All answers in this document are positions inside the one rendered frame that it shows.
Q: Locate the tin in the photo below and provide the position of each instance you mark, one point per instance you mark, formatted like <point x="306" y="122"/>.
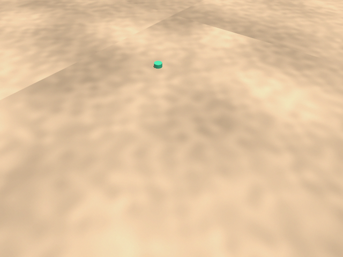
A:
<point x="158" y="64"/>

